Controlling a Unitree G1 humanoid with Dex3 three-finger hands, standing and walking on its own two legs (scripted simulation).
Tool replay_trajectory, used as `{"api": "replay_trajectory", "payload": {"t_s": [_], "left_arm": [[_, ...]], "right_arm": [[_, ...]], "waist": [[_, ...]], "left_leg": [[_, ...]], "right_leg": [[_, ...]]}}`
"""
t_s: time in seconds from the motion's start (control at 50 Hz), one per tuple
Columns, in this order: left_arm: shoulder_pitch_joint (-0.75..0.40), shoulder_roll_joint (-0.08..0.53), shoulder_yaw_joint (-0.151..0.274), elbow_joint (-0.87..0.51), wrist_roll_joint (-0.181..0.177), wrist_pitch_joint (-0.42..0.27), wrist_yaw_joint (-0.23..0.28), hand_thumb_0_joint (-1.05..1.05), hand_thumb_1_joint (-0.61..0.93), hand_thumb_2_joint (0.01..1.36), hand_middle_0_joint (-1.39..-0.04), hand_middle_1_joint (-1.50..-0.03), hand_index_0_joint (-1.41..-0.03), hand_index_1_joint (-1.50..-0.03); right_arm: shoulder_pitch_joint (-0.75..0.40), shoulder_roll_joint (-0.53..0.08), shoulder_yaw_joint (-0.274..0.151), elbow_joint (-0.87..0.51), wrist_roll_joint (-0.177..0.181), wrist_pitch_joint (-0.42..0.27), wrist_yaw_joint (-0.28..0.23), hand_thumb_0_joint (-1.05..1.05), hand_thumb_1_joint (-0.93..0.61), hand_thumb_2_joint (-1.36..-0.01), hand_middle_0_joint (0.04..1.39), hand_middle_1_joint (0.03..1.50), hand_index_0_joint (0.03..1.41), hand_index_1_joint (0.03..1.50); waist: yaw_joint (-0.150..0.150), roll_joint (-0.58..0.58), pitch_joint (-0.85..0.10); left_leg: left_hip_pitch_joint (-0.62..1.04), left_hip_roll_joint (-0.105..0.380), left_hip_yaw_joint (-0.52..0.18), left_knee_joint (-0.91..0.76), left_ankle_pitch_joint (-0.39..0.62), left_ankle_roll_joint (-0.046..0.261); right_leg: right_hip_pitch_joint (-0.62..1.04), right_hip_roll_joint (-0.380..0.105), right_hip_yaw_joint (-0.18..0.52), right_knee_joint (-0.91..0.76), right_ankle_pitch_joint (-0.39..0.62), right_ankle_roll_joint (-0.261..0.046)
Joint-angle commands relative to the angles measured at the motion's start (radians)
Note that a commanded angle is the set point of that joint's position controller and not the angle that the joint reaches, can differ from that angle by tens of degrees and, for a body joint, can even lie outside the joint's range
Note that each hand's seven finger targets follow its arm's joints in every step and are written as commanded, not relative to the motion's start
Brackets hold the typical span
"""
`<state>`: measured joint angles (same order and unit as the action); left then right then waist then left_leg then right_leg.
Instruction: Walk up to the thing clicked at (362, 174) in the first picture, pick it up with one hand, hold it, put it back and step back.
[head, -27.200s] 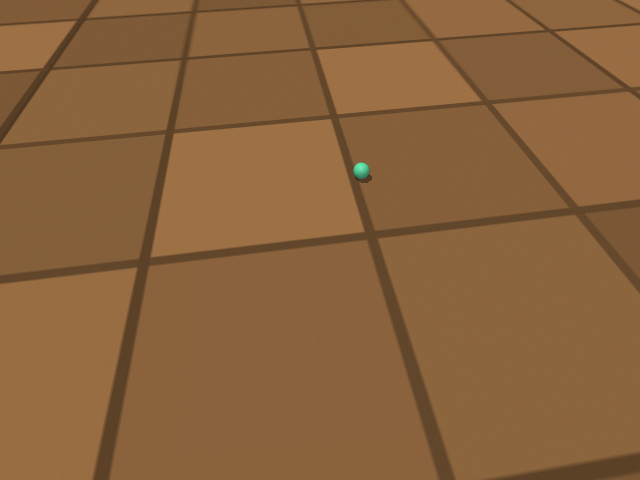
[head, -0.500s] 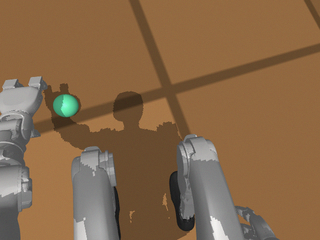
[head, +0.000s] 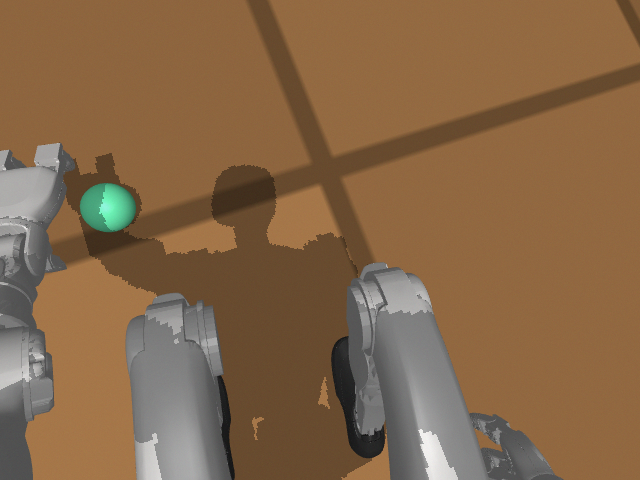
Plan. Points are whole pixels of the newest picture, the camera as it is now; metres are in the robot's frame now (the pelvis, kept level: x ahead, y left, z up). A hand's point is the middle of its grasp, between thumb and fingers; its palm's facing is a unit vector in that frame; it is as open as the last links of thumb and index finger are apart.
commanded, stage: approach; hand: left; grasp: from above
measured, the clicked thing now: (108, 207) +0.49 +0.28 -0.30
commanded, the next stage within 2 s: rest palm in 0.88 s
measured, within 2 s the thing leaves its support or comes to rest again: neither
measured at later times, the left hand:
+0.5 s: hand (107, 167) +0.51 +0.25 -0.18, palm faces -0.34 -0.04 -0.94, open 14.1 cm
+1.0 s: hand (77, 218) +0.44 +0.29 -0.19, palm faces -0.40 -0.07 -0.91, open 13.9 cm
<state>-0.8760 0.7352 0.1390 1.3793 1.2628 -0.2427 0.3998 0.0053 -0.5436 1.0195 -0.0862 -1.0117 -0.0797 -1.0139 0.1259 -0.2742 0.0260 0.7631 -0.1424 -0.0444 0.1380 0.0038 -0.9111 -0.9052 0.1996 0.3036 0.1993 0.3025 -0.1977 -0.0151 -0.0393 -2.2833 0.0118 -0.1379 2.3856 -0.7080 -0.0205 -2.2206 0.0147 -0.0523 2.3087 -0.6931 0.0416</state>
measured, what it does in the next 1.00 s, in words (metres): stands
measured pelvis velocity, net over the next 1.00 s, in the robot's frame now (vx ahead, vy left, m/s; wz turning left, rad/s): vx -0.01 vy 0.00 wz -0.01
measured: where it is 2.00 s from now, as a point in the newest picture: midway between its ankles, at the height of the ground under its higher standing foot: (289, 434)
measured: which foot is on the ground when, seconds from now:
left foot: down 0.00-1.00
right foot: down 0.00-1.00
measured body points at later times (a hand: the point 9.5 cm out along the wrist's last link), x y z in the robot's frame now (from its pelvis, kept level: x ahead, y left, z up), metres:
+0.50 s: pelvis +0.00 +0.00 -0.01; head +0.25 +0.07 +0.35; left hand +0.52 +0.24 -0.13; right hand +0.03 -0.28 -0.11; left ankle +0.07 +0.13 -0.31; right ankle +0.10 -0.13 -0.31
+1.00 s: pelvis -0.01 +0.00 -0.02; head +0.23 +0.09 +0.36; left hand +0.46 +0.29 -0.14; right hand +0.06 -0.28 -0.11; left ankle +0.07 +0.13 -0.31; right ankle +0.10 -0.13 -0.31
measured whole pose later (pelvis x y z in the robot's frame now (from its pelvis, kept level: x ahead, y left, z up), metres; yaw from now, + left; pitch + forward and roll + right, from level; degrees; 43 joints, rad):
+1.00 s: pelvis -0.01 +0.00 -0.02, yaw -1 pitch +32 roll -8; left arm -0.88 0.71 0.05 1.30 1.25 -0.27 0.41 0.00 -0.51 0.97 -0.09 -1.08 -0.10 -1.06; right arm 0.13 -0.29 0.05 0.75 -0.15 -0.03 0.14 0.00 -0.91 -0.90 0.20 0.30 0.20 0.30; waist -0.21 -0.05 -0.01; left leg -2.32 0.00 -0.15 2.44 -0.69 -0.02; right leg -2.23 0.01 -0.06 2.35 -0.68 0.04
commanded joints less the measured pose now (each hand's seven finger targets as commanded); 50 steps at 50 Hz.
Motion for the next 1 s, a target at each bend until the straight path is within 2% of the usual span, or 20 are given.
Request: {"api": "replay_trajectory", "payload": {"t_s": [0.0,0.02,0.04,0.08,0.14,0.26,0.28,0.4,0.48,0.52,0.6,0.66,0.7,0.74,0.8,0.84,0.88,0.94,0.96,0.98], "left_arm": [[-0.292,0.278,0.038,-0.132,-0.02,-0.01,0.044,0.0,-0.554,1.009,-0.065,-1.023,-0.067,-1.021],[-0.282,0.28,0.038,-0.116,-0.018,-0.009,0.043,0.0,-0.556,1.009,-0.065,-1.029,-0.066,-1.026],[-0.286,0.276,0.034,-0.116,-0.018,-0.01,0.045,0.0,-0.611,1.089,-0.069,-0.981,-0.031,-1.021],[-0.287,0.254,0.018,-0.073,-0.011,-0.006,0.049,0.0,-0.547,0.992,-0.059,-1.045,-0.064,-1.039],[-0.375,0.193,-0.046,-0.078,-0.007,-0.012,0.055,0.0,-0.545,0.992,-0.059,-1.047,-0.065,-1.04],[-0.555,0.134,-0.116,-0.058,0.01,0.005,0.096,0.0,-0.55,1.001,-0.06,-1.053,-0.065,-1.047],[-0.573,0.173,-0.094,-0.059,0.018,0.017,0.11,0.0,-0.542,0.994,-0.061,-1.058,-0.069,-1.049],[-0.553,0.278,-0.01,0.016,0.047,0.126,0.156,0.0,-0.557,1.005,-0.062,-1.035,-0.063,-1.033],[-0.497,0.277,-0.014,0.056,0.02,0.197,0.124,0.0,-0.561,1.002,-0.064,-1.037,-0.064,-1.036],[-0.427,0.289,-0.012,0.076,-0.019,0.219,0.092,0.0,-0.573,1.012,-0.064,-1.031,-0.06,-1.034],[-0.328,0.293,-0.026,0.058,-0.088,0.221,-0.006,0.0,-0.549,0.978,-0.06,-1.061,-0.07,-1.049],[-0.285,0.301,-0.012,0.035,-0.135,0.179,-0.077,0.0,-0.528,0.955,-0.058,-1.087,-0.079,-1.064],[-0.313,0.266,-0.034,-0.018,-0.143,0.123,-0.113,0.0,-0.523,0.947,-0.059,-1.094,-0.083,-1.068],[-0.359,0.233,-0.052,-0.095,-0.144,0.053,-0.121,0.0,-0.522,0.947,-0.063,-1.094,-0.087,-1.068],[-0.381,0.251,-0.045,-0.22,-0.116,-0.042,-0.083,0.0,-0.517,0.949,-0.068,-1.095,-0.092,-1.069],[-0.369,0.253,-0.038,-0.344,-0.093,-0.078,-0.035,0.0,-0.525,0.97,-0.068,-1.087,-0.087,-1.066],[-0.397,0.212,-0.056,-0.337,-0.057,-0.074,0.02,0.0,-0.513,0.954,-0.061,-1.074,-0.083,-1.05],[-0.469,0.199,-0.059,-0.262,-0.011,-0.025,0.096,0.0,-0.549,1.018,-0.072,-1.034,-0.072,-1.033],[-0.522,0.221,-0.045,-0.247,0.001,-0.003,0.118,0.0,-0.534,1.08,-0.09,-1.052,-0.082,-1.059],[-0.539,0.21,-0.059,-0.184,0.015,0.021,0.133,0.0,-0.558,1.063,-0.078,-1.006,-0.068,-1.015]], "right_arm": [[0.218,-0.233,-0.074,-0.012,0.001,0.001,-0.014,0.0,-0.906,-0.903,0.199,0.3,0.2,0.3],[0.216,-0.233,-0.069,-0.013,-0.001,0.0,-0.012,0.0,-0.906,-0.903,0.199,0.3,0.2,0.3],[0.215,-0.233,-0.071,-0.01,0.0,0.0,-0.013,0.0,-0.909,-0.904,0.199,0.3,0.199,0.3],[0.215,-0.235,-0.068,-0.01,-0.002,-0.001,-0.012,0.0,-0.905,-0.898,0.2,0.3,0.2,0.3],[0.22,-0.24,-0.062,-0.002,-0.008,-0.009,-0.011,0.0,-0.903,-0.897,0.2,0.3,0.2,0.3],[0.236,-0.252,-0.047,0.014,-0.018,-0.028,-0.015,0.0,-0.905,-0.898,0.2,0.3,0.2,0.3],[0.238,-0.259,-0.044,0.016,-0.02,-0.029,-0.017,0.0,-0.904,-0.898,0.2,0.3,0.2,0.3],[0.232,-0.263,-0.024,-0.017,-0.021,-0.017,-0.012,0.0,-0.906,-0.899,0.2,0.3,0.2,0.3],[0.231,-0.262,-0.002,-0.043,-0.006,-0.01,-0.001,0.0,-0.907,-0.899,0.2,0.3,0.2,0.3],[0.216,-0.261,0.001,-0.053,0.006,-0.007,0.0,0.0,-0.907,-0.899,0.2,0.3,0.2,0.3],[0.226,-0.249,0.004,-0.066,0.021,0.002,0.003,0.0,-0.906,-0.898,0.2,0.3,0.2,0.3],[0.236,-0.251,-0.003,-0.066,0.023,0.008,0.002,0.0,-0.907,-0.898,0.2,0.3,0.2,0.3],[0.247,-0.251,-0.001,-0.059,0.012,0.008,0.003,0.0,-0.906,-0.897,0.2,0.3,0.2,0.3],[0.26,-0.256,-0.009,-0.048,0.009,0.008,0.001,0.0,-0.907,-0.898,0.2,0.3,0.2,0.3],[0.271,-0.265,-0.026,-0.049,0.005,0.007,-0.003,0.0,-0.908,-0.897,0.2,0.3,0.2,0.3],[0.253,-0.254,-0.044,-0.051,0.005,0.009,-0.006,0.0,-0.908,-0.897,0.2,0.3,0.2,0.3],[0.231,-0.256,-0.057,-0.042,-0.003,0.011,-0.01,0.0,-0.904,-0.896,0.2,0.3,0.2,0.3],[0.216,-0.26,-0.066,-0.022,-0.005,0.01,-0.018,0.0,-0.904,-0.897,0.2,0.3,0.2,0.3],[0.215,-0.266,-0.062,-0.016,-0.007,0.009,-0.019,0.0,-0.904,-0.897,0.2,0.3,0.2,0.3],[0.21,-0.263,-0.055,-0.008,-0.007,0.008,-0.022,0.0,-0.902,-0.897,0.2,0.3,0.2,0.3]], "waist": [[-0.005,0.25,-0.706],[-0.008,0.252,-0.692],[-0.004,0.244,-0.692],[-0.019,0.226,-0.658],[-0.064,0.257,-0.637],[-0.127,0.327,-0.651],[-0.117,0.346,-0.666],[-0.089,0.435,-0.725],[-0.085,0.387,-0.718],[-0.061,0.326,-0.706],[-0.062,0.193,-0.643],[-0.06,0.128,-0.64],[-0.09,0.135,-0.61],[-0.091,0.16,-0.619],[-0.082,0.238,-0.677],[-0.053,0.342,-0.751],[-0.072,0.389,-0.716],[-0.095,0.402,-0.67],[-0.101,0.43,-0.673],[-0.105,0.425,-0.667]], "left_leg": [[0.501,-0.015,0.107,-0.222,0.226,0.053],[0.486,-0.016,0.107,-0.223,0.222,0.054],[0.487,-0.016,0.108,-0.226,0.211,0.054],[0.474,-0.016,0.103,-0.223,0.191,0.054],[0.477,-0.013,0.09,-0.225,0.154,0.05],[0.528,-0.006,0.071,-0.217,0.162,0.04],[0.54,-0.008,0.073,-0.22,0.175,0.038],[0.557,-0.009,0.09,-0.238,0.231,0.033],[0.509,-0.012,0.103,-0.224,0.266,0.048],[0.449,-0.011,0.107,-0.218,0.238,0.06],[0.321,-0.015,0.117,-0.203,0.211,0.082],[0.279,-0.015,0.108,-0.19,0.192,0.084],[0.273,-0.017,0.097,-0.182,0.176,0.078],[0.296,-0.015,0.087,-0.172,0.161,0.068],[0.39,-0.014,0.081,-0.166,0.174,0.048],[0.503,-0.013,0.087,-0.187,0.196,0.032],[0.559,-0.01,0.079,-0.209,0.182,0.021],[0.584,-0.003,0.076,-0.234,0.158,0.018],[0.59,-0.003,0.072,-0.241,0.16,0.017],[0.58,-0.003,0.076,-0.238,0.163,0.019]], "right_leg": [[0.35,0.025,-0.083,-0.235,0.256,-0.068],[0.35,0.026,-0.085,-0.232,0.25,-0.068],[0.346,0.027,-0.084,-0.24,0.242,-0.068],[0.321,0.029,-0.09,-0.24,0.222,-0.07],[0.272,0.03,-0.104,-0.232,0.19,-0.072],[0.222,0.035,-0.125,-0.213,0.204,-0.072],[0.226,0.032,-0.123,-0.208,0.217,-0.072],[0.257,0.026,-0.115,-0.179,0.275,-0.079],[0.313,0.029,-0.106,-0.191,0.32,-0.078],[0.347,0.036,-0.1,-0.207,0.296,-0.073],[0.473,0.038,-0.077,-0.237,0.279,-0.054],[0.502,0.039,-0.071,-0.245,0.256,-0.046],[0.477,0.038,-0.079,-0.242,0.234,-0.048],[0.44,0.041,-0.089,-0.241,0.211,-0.057],[0.42,0.042,-0.096,-0.233,0.21,-0.062],[0.395,0.04,-0.095,-0.213,0.229,-0.07],[0.299,0.035,-0.114,-0.195,0.215,-0.08],[0.208,0.029,-0.124,-0.191,0.202,-0.081],[0.184,0.025,-0.127,-0.182,0.204,-0.08],[0.168,0.027,-0.126,-0.182,0.211,-0.082]]}}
